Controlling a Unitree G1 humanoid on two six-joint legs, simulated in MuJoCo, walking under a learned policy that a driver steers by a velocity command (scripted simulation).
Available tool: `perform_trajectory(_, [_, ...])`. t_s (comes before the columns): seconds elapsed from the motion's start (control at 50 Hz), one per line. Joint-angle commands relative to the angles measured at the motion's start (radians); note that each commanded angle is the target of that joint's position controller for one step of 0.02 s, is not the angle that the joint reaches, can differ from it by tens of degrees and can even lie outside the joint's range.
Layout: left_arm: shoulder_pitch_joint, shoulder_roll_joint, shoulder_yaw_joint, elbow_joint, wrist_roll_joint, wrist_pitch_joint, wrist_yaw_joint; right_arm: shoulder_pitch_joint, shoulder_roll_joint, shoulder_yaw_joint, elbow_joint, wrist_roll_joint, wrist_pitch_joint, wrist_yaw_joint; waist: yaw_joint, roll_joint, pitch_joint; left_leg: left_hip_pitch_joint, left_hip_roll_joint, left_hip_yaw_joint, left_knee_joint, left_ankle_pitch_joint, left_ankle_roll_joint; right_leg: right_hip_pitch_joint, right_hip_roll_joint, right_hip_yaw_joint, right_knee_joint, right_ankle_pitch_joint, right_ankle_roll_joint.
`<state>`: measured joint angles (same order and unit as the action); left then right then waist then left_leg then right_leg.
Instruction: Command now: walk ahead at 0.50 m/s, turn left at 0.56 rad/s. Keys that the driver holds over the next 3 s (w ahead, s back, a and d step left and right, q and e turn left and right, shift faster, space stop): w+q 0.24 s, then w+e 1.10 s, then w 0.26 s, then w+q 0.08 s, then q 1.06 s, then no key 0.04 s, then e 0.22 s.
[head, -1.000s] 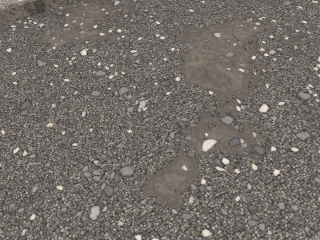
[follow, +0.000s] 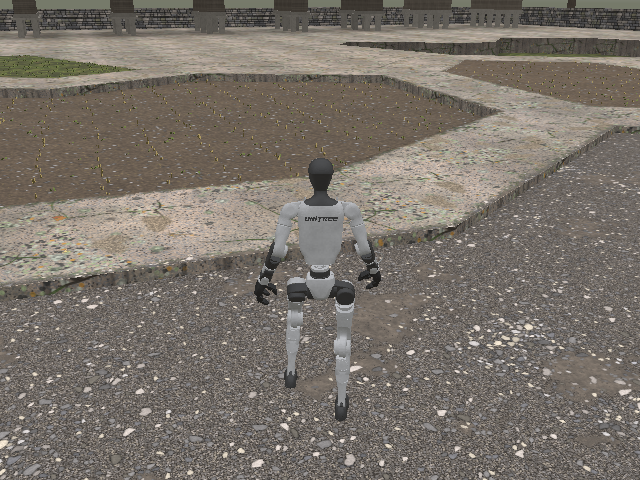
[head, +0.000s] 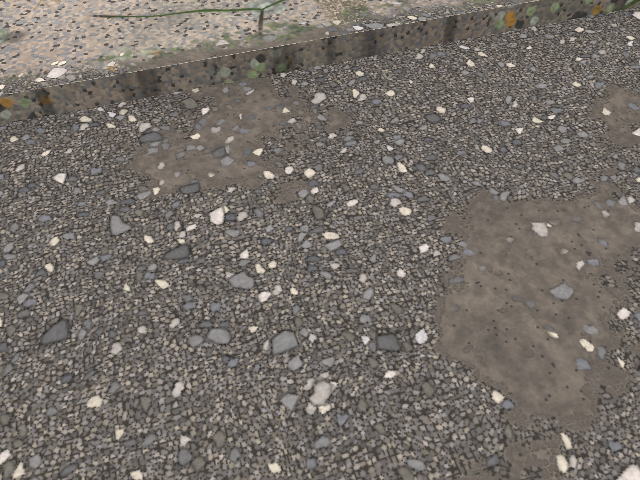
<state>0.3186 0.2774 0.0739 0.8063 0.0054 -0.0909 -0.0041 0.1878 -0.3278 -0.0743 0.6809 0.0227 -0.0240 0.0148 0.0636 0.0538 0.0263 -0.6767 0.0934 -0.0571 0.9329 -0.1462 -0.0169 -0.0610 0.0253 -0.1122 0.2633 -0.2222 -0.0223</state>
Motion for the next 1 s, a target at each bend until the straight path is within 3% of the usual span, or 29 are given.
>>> perform_trajectory(0.02, [-0.085, 0.157, 0.033, -0.068, -0.006, -0.016, 0.007, -0.063, 0.004, 0.015, -0.084, -0.001, -0.016, 0.021, -0.013, -0.107, 0.024, 0.007, 0.013, 0.014, -0.152, 0.152, 0.009, -0.015, -0.260, 0.081, -0.120, 0.313, -0.148])
perform_trajectory(0.1, [-0.029, 0.196, 0.044, -0.032, -0.026, 0.000, 0.009, -0.166, -0.010, 0.015, -0.136, 0.001, -0.014, 0.041, 0.007, -0.103, 0.050, 0.027, -0.008, 0.059, -0.273, 0.133, 0.051, 0.074, -0.293, 0.018, -0.090, 0.360, -0.117])
perform_trajectory(0.14, [-0.023, 0.220, 0.051, -0.024, -0.033, 0.013, 0.012, -0.168, -0.034, 0.004, -0.154, -0.002, -0.010, 0.047, -0.015, -0.118, 0.032, 0.082, -0.049, 0.103, -0.302, 0.041, 0.087, 0.125, -0.302, -0.020, -0.006, 0.578, -0.096])
perform_trajectory(0.16, [-0.021, 0.238, 0.056, -0.024, -0.036, 0.020, 0.016, -0.134, -0.055, -0.007, -0.153, -0.006, -0.006, 0.047, -0.042, -0.137, -0.004, 0.155, -0.086, 0.135, -0.304, -0.013, 0.109, 0.139, -0.300, -0.040, 0.078, 0.753, -0.085])
perform_trajectory(0.18, [-0.026, 0.248, 0.058, -0.026, -0.039, 0.029, 0.019, -0.034, -0.089, -0.028, -0.133, -0.006, -0.001, 0.044, -0.105, -0.138, -0.064, 0.296, -0.130, 0.161, -0.329, -0.027, 0.138, 0.121, -0.284, -0.067, 0.231, 0.879, -0.068])
perform_trajectory(0.2, [-0.022, 0.229, 0.048, -0.030, -0.037, 0.032, 0.024, 0.135, -0.144, -0.061, -0.087, -0.002, 0.005, 0.031, -0.192, -0.112, -0.150, 0.555, -0.162, 0.149, -0.374, 0.022, 0.176, 0.004, -0.249, -0.093, 0.452, 0.844, -0.035])
perform_trajectory(0.22, [0.023, 0.148, 0.018, -0.051, 0.008, 0.026, 0.023, 0.259, -0.233, -0.086, -0.062, 0.007, 0.017, 0.007, -0.205, 0.077, -0.246, 0.861, 0.030, -0.142, -0.373, 0.070, 0.247, -0.281, -0.186, -0.098, 0.789, 0.279, 0.011])
perform_trajectory(0.24, [0.068, 0.072, -0.015, -0.111, 0.012, -0.003, 0.008, 0.198, -0.291, -0.082, -0.100, 0.010, 0.003, 0.011, -0.112, 0.251, -0.395, 1.101, 0.243, -0.737, -0.556, -0.196, 0.450, -0.639, 0.018, 0.075, 1.100, -0.378, 0.054])
perform_trajectory(0.26, [-0.025, 0.178, 0.007, -0.099, -0.028, -0.030, -0.007, 0.210, -0.180, -0.052, -0.101, -0.001, -0.009, 0.018, -0.188, 0.079, -0.386, 1.068, 0.247, -0.701, -0.635, -0.263, 0.393, -0.729, -0.049, 0.212, 1.136, -0.320, 0.033])
perform_trajectory(0.28, [-0.078, 0.183, 0.006, -0.113, -0.057, -0.040, -0.013, 0.182, -0.137, -0.037, -0.086, -0.010, -0.020, 0.018, -0.177, 0.050, -0.243, 0.939, 0.220, -0.545, -0.638, -0.199, 0.349, -0.754, -0.089, 0.186, 1.092, -0.240, 0.012])
perform_trajectory(0.3, [-0.088, 0.163, 0.001, -0.104, -0.046, -0.039, -0.005, 0.117, -0.112, -0.026, -0.084, -0.013, -0.028, 0.018, -0.130, -0.043, -0.152, 0.778, 0.183, -0.421, -0.640, -0.069, 0.313, -0.708, -0.140, 0.176, 1.009, -0.162, 0.011])
perform_trajectory(0.32, [-0.084, 0.164, 0.005, -0.090, -0.026, -0.029, 0.001, 0.060, -0.075, -0.014, -0.085, -0.020, -0.035, 0.016, -0.096, -0.029, -0.113, 0.667, 0.149, -0.328, -0.651, 0.056, 0.293, -0.644, -0.173, 0.178, 0.936, -0.116, 0.017])
perform_trajectory(0.34, [-0.050, 0.160, 0.006, -0.076, -0.024, -0.015, -0.001, 0.034, -0.062, -0.007, -0.087, -0.032, -0.040, 0.015, -0.066, 0.004, -0.098, 0.586, 0.128, -0.273, -0.678, 0.123, 0.285, -0.575, -0.191, 0.183, 0.919, -0.083, 0.021])
perform_trajectory(0.38, [-0.012, 0.130, 0.001, -0.052, -0.023, 0.012, -0.001, 0.027, -0.067, -0.008, -0.065, -0.033, -0.058, 0.014, -0.046, 0.002, -0.085, 0.512, 0.120, -0.190, -0.730, 0.207, 0.292, -0.531, -0.192, 0.172, 0.881, -0.039, 0.040])
perform_trajectory(0.44, [-0.079, 0.104, -0.005, -0.066, -0.020, 0.030, 0.006, 0.049, -0.081, -0.013, -0.022, -0.038, -0.075, 0.007, -0.060, -0.018, -0.021, 0.501, 0.106, -0.076, -0.781, 0.255, 0.272, -0.609, -0.190, 0.185, 0.761, 0.108, 0.061])
perform_trajectory(0.54, [-0.194, 0.072, -0.015, -0.091, -0.028, 0.015, -0.016, 0.070, -0.090, -0.011, 0.021, -0.038, -0.078, -0.007, -0.113, -0.013, 0.028, 0.542, 0.077, 0.080, -0.822, 0.218, 0.200, -0.583, -0.132, 0.163, 0.468, 0.383, 0.043])
perform_trajectory(0.64, [-0.299, 0.056, -0.026, -0.152, -0.026, 0.011, -0.050, 0.137, -0.106, -0.020, 0.081, -0.024, -0.052, -0.015, -0.155, -0.029, 0.068, 0.757, 0.147, 0.121, -0.767, 0.325, 0.190, -0.676, -0.105, 0.132, 0.338, 0.304, -0.001])
perform_trajectory(0.68, [-0.302, 0.064, -0.023, -0.176, -0.024, 0.012, -0.064, 0.132, -0.121, -0.026, 0.087, -0.018, -0.033, -0.023, -0.138, -0.013, 0.052, 0.824, 0.165, 0.140, -0.689, 0.517, 0.173, -0.665, -0.077, 0.092, 0.319, 0.192, -0.029])
perform_trajectory(0.72, [-0.230, 0.100, -0.005, -0.179, -0.021, 0.019, -0.067, 0.111, -0.152, -0.034, 0.079, -0.016, -0.017, -0.038, -0.085, 0.035, -0.027, 0.843, 0.160, 0.169, -0.533, 0.880, 0.146, -0.528, -0.009, 0.025, 0.334, 0.078, -0.068])
perform_trajectory(0.74, [-0.122, 0.139, 0.017, -0.160, -0.021, 0.023, -0.062, 0.101, -0.158, -0.034, 0.075, -0.017, -0.007, -0.046, -0.022, 0.040, -0.094, 0.811, 0.142, 0.193, -0.376, 0.975, 0.125, -0.378, 0.029, 0.009, 0.322, 0.066, -0.096])
perform_trajectory(0.76, [0.036, 0.197, 0.047, -0.129, -0.024, 0.026, -0.049, 0.089, -0.149, -0.027, 0.066, -0.016, -0.007, -0.054, 0.066, 0.004, -0.178, 0.663, 0.104, 0.215, -0.144, 0.867, 0.087, -0.110, 0.025, 0.067, 0.264, 0.136, -0.142])
perform_trajectory(0.78, [0.144, 0.317, 0.079, -0.118, -0.024, 0.033, -0.032, 0.189, -0.054, 0.007, 0.025, -0.044, -0.031, -0.045, 0.040, -0.211, -0.319, 0.249, -0.022, 0.214, 0.246, 0.277, 0.022, 0.318, -0.231, 0.488, 0.286, 0.128, -0.303])
perform_trajectory(0.8, [0.143, 0.279, 0.064, -0.131, -0.035, 0.027, -0.032, 0.176, -0.020, 0.028, 0.017, -0.048, -0.069, -0.023, 0.030, -0.250, -0.445, -0.010, -0.188, 0.023, 0.457, -0.430, -0.002, 0.500, -0.365, 0.945, 0.106, -0.014, -0.423])
perform_trajectory(0.82, [0.129, 0.215, 0.044, -0.132, -0.025, 0.026, -0.028, 0.068, -0.098, 0.007, -0.006, -0.001, -0.099, -0.003, 0.073, -0.173, -0.351, -0.120, -0.113, -0.074, 0.487, -0.378, 0.025, 0.453, -0.337, 0.838, 0.058, -0.086, -0.360])
perform_trajectory(0.84, [0.070, 0.185, 0.036, -0.140, -0.023, 0.024, -0.025, 0.002, -0.100, 0.011, -0.032, 0.015, -0.115, 0.003, 0.052, -0.108, -0.220, -0.135, -0.066, -0.055, 0.415, -0.292, 0.042, 0.305, -0.300, 0.705, 0.044, -0.060, -0.316])
perform_trajectory(0.86, [0.003, 0.165, 0.027, -0.153, -0.023, 0.025, -0.024, -0.012, -0.092, 0.011, -0.033, -0.005, -0.119, -0.002, 0.003, -0.038, -0.122, -0.099, -0.030, -0.042, 0.309, -0.241, 0.038, 0.142, -0.262, 0.608, 0.024, 0.033, -0.291])
perform_trajectory(0.88, [-0.045, 0.138, 0.018, -0.168, -0.016, 0.025, -0.020, -0.003, -0.102, 0.002, -0.029, -0.026, -0.112, -0.008, -0.033, -0.052, -0.080, -0.028, -0.002, -0.038, 0.232, -0.203, 0.026, 0.027, -0.228, 0.542, 0.003, 0.137, -0.280])
perform_trajectory(0.92, [-0.087, 0.136, 0.017, -0.189, -0.009, 0.026, -0.014, 0.041, -0.087, 0.001, -0.024, -0.037, -0.090, -0.010, -0.078, -0.091, -0.059, 0.053, 0.006, -0.025, 0.165, -0.172, -0.008, -0.099, -0.188, 0.483, -0.034, 0.246, -0.285])
perform_trajectory(1.0, [-0.064, 0.182, 0.031, -0.174, -0.019, 0.027, 0.008, -0.042, -0.037, 0.020, -0.047, -0.043, -0.071, -0.019, -0.059, -0.107, -0.028, 0.105, -0.022, 0.015, -0.097, 0.021, -0.066, -0.232, -0.119, 0.355, -0.039, 0.317, -0.251])
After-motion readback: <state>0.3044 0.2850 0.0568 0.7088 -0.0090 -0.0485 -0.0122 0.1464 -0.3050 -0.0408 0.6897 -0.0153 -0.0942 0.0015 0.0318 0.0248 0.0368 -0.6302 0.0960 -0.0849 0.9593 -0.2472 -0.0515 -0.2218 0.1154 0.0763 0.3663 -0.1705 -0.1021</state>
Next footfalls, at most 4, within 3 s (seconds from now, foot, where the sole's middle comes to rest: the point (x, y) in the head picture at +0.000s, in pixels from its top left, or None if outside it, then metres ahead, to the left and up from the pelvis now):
0.20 left None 0.28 0.15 -0.78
0.76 right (370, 419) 0.61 -0.02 -0.78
1.22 left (299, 301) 0.91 0.16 -0.78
1.72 right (439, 260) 1.06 -0.20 -0.78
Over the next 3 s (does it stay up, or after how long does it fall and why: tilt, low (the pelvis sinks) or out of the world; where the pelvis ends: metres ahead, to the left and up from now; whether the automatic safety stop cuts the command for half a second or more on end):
stays up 1.11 -0.09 -0.01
